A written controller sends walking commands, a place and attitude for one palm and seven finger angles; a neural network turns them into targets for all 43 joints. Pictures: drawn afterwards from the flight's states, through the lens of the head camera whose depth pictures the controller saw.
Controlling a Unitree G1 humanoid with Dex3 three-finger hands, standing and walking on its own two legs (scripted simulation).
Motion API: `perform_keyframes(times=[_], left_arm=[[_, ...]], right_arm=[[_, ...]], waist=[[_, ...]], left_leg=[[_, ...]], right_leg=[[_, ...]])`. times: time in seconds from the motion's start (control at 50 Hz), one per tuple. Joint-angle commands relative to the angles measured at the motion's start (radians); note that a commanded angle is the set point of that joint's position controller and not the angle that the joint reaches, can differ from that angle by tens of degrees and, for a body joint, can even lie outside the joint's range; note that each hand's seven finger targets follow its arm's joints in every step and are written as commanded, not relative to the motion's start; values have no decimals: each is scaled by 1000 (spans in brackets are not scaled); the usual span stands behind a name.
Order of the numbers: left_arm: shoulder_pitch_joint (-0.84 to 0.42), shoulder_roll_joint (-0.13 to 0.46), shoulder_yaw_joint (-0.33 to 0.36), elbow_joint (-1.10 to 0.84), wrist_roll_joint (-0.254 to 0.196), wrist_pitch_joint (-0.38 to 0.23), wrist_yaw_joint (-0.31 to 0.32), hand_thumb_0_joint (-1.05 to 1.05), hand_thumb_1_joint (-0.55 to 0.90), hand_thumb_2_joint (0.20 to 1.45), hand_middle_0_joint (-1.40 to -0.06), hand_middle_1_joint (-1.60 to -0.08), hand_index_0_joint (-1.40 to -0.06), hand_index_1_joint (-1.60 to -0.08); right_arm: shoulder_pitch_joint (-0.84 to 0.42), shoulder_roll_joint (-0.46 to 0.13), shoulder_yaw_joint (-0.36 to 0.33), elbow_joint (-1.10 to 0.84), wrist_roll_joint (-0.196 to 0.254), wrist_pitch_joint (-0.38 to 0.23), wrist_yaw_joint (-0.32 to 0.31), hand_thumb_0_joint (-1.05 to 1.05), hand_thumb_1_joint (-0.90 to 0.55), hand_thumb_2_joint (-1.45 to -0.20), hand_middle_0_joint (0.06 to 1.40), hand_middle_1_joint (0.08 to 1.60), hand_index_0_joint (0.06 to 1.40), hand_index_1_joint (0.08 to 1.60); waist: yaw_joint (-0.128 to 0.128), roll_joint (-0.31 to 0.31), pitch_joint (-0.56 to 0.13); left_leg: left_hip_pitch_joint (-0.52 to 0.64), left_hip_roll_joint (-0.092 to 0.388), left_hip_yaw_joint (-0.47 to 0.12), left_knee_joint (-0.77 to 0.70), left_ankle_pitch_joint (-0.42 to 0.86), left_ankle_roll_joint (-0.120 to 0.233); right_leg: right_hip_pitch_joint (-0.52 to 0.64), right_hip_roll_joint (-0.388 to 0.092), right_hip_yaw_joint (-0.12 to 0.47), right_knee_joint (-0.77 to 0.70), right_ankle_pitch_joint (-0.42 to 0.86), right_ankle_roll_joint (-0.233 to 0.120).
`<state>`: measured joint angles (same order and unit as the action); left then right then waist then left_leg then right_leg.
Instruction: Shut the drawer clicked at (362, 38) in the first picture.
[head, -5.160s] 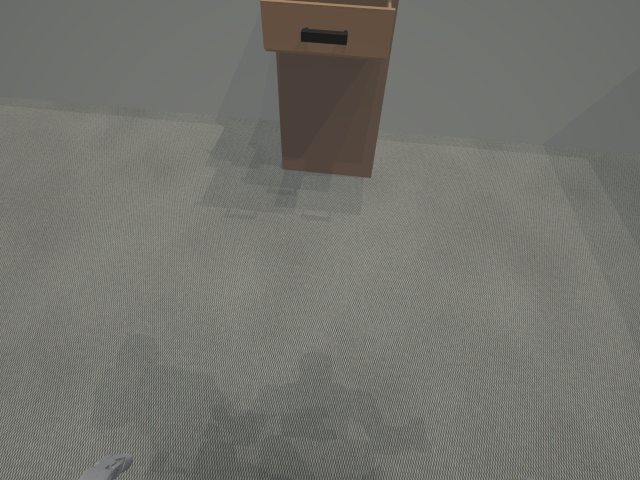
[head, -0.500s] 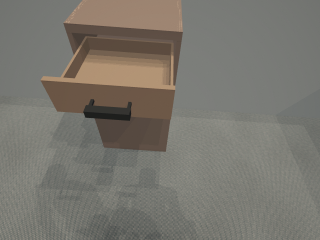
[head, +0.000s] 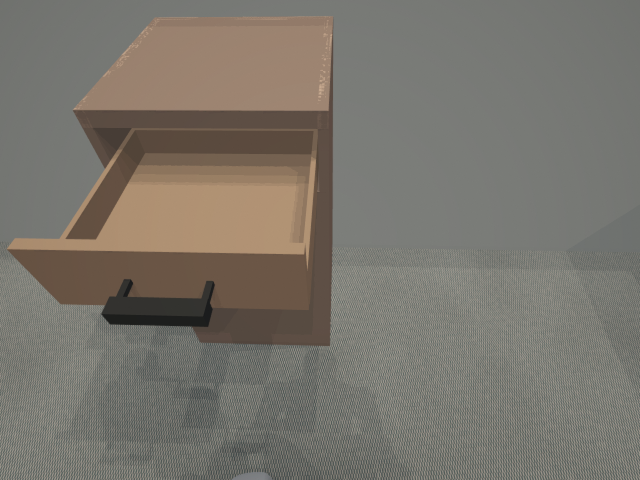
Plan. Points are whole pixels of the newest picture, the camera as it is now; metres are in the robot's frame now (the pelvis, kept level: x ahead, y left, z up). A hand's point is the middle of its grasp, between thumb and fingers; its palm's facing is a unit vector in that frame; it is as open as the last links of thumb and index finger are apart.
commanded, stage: come to a stop and stand still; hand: left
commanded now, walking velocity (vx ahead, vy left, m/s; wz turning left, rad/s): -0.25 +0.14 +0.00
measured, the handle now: (163, 298) +0.35 +0.25 +0.01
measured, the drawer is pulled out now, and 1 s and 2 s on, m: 0.29 0.29 0.29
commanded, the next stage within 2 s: look again from close up in 1.42 s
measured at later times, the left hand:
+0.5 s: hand out of the picture +0.01 +0.21 -0.18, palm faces +0.02 -0.97 -0.23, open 7.4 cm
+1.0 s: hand out of the picture -0.04 +0.17 -0.18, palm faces +0.08 -0.98 -0.17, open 7.3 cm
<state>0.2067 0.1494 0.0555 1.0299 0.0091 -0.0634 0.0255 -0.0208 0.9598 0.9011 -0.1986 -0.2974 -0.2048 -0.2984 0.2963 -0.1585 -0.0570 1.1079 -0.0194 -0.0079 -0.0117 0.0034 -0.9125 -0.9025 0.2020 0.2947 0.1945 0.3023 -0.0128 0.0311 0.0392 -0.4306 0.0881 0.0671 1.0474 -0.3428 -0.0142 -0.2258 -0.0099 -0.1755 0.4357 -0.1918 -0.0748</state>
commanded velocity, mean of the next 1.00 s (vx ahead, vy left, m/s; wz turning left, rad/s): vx -0.02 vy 0.03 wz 0.00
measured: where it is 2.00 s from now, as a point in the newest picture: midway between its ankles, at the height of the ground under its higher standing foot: outside the picture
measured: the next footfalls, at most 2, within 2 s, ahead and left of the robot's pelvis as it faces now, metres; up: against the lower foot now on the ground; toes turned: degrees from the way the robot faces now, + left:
left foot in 0.20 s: +0.11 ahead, +0.14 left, +0.00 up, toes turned +4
right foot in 0.56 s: -0.02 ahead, -0.11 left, +0.00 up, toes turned -5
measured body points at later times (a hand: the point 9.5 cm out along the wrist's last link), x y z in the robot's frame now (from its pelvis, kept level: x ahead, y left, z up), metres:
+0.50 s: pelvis -0.01 +0.02 -0.01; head +0.03 +0.02 +0.44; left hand +0.01 +0.26 -0.16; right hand +0.08 -0.21 -0.16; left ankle +0.07 +0.14 -0.74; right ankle -0.06 -0.10 -0.71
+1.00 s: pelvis -0.02 +0.01 +0.00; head +0.00 +0.01 +0.45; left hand -0.05 +0.23 -0.16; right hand -0.02 -0.23 -0.16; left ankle -0.02 +0.13 -0.74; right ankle -0.06 -0.11 -0.74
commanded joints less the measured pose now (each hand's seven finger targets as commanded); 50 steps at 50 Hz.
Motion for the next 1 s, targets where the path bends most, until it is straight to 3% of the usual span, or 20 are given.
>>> perform_keyframes(times=[0.0,0.08,0.14,0.16,0.2,0.26,0.32,0.4,0.48,0.52,0.54,0.56,0.58,0.6,0.68,0.78,0.86,0.92,0.96,0.98], left_arm=[[77,89,-9,-6,13,5,4,0,900,900,-200,-300,-200,-300],[91,148,2,8,13,27,12,0,900,900,-200,-300,-200,-300],[88,152,7,16,6,45,17,0,900,900,-200,-300,-200,-300],[97,140,6,18,3,52,17,0,900,900,-200,-300,-200,-300],[131,89,-6,6,0,63,22,0,900,900,-200,-300,-200,-300],[111,91,-5,10,2,89,19,0,900,900,-200,-300,-200,-300],[145,90,3,15,7,101,14,0,900,900,-200,-300,-200,-300],[127,73,4,-8,12,104,7,0,900,900,-200,-300,-200,-300],[150,57,-6,-1,7,90,2,0,900,900,-200,-300,-200,-300],[214,80,-9,32,14,74,4,0,900,900,-200,-300,-200,-300],[194,123,-9,31,21,64,8,0,900,900,-200,-300,-200,-300],[140,174,-7,15,17,61,8,0,900,900,-200,-300,-200,-300],[96,192,-9,-3,13,61,6,0,900,900,-200,-300,-200,-300],[78,176,-6,-7,14,49,9,0,900,900,-200,-300,-200,-300],[111,158,-7,10,8,36,6,0,900,900,-200,-300,-200,-300],[178,165,5,34,11,36,12,0,900,900,-200,-300,-200,-300],[174,163,11,49,15,41,22,0,900,900,-200,-300,-200,-300],[114,135,2,48,4,49,18,0,900,900,-200,-300,-200,-300],[142,80,-14,54,-1,57,16,0,900,900,-200,-300,-200,-300],[138,69,-16,59,3,62,19,0,900,900,-200,-300,-200,-300]], right_arm=[[77,17,21,-16,5,12,-5,0,-900,-900,200,300,200,300],[4,-24,23,-50,16,17,-9,0,-900,-900,200,300,200,300],[11,-57,14,-55,15,17,-15,0,-900,-900,200,300,200,300],[19,-78,9,-54,13,12,-18,0,-900,-900,200,300,200,300],[-3,-145,0,-77,7,10,-27,0,-900,-900,200,300,200,300],[-53,-149,0,-86,6,11,-40,0,-900,-900,200,300,200,300],[-121,-140,0,-114,4,12,-47,0,-900,-900,200,300,200,300],[-108,-174,-21,-122,-2,18,-40,0,-900,-900,200,300,200,300],[-101,-175,-27,-105,-4,20,-27,0,-900,-900,200,300,200,300],[-109,-143,-23,-97,7,24,-16,0,-900,-900,200,300,200,300],[-101,-78,-11,-102,16,28,-12,0,-900,-900,200,300,200,300],[-131,-47,6,-119,12,32,-2,0,-900,-900,200,300,200,300],[-139,-69,5,-119,4,31,6,0,-900,-900,200,300,200,300],[-151,-75,5,-110,-3,31,7,0,-900,-900,200,300,200,300],[-75,-75,13,-56,2,17,5,0,-900,-900,200,300,200,300],[-73,-88,12,-67,5,20,-4,0,-900,-900,200,300,200,300],[-59,-78,17,-71,14,16,-13,0,-900,-900,200,300,200,300],[36,-70,20,-25,16,1,-18,0,-900,-900,200,300,200,300],[45,-136,16,-16,8,-11,-27,0,-900,-900,200,300,200,300],[30,-147,15,-17,8,-3,-29,0,-900,-900,200,300,200,300]], waist=[[-5,-75,-11],[22,-130,-63],[7,-150,-66],[8,-97,-77],[23,44,-72],[16,200,-2],[37,129,-19],[10,101,-104],[7,133,-132],[37,19,-121],[21,-146,-67],[19,-270,20],[18,-218,45],[29,-301,93],[30,-133,97],[60,-141,62],[58,-158,-1],[11,-143,-36],[28,34,-71],[30,17,-38]], left_leg=[[75,13,-19,-199,28,-30],[106,-19,-17,-382,9,-36],[229,-24,-14,-587,198,-31],[293,14,-39,-619,395,-12],[343,172,-130,-618,784,70],[235,244,-219,-752,782,179],[215,236,-194,-737,670,207],[301,223,-196,-736,487,200],[277,190,-206,-741,266,159],[177,90,-126,-661,101,77],[91,4,-58,-573,-11,17],[68,-38,-20,-531,-41,-15],[124,-30,-31,-488,-29,-14],[73,-23,-52,-451,2,-7],[47,-30,-47,-397,38,-10],[-27,-33,-49,-318,-28,-27],[56,-37,-41,-441,-55,-27],[321,-37,-35,-685,229,-13],[395,93,-137,-644,514,52],[339,108,-128,-650,450,65]], right_leg=[[-41,-257,189,-207,360,-77],[78,-269,206,-110,541,-93],[53,-233,189,-16,508,-44],[21,-194,164,25,431,-4],[-44,-92,98,77,139,68],[-78,-36,117,339,-330,94],[-115,-37,185,499,-322,88],[-149,-30,177,463,-301,100],[-21,-25,144,178,-240,91],[124,-32,144,-95,-59,91],[105,-156,316,-205,-170,51],[-29,-262,421,-300,-329,-1],[-124,-289,429,-329,-427,-31],[-121,-252,442,-335,-339,-29],[18,-252,361,-238,-19,-45],[170,-300,354,-166,310,-81],[213,-302,332,-88,521,-98],[75,-191,241,-4,343,-5],[-1,-96,170,12,69,60],[12,-79,162,-26,-41,71]])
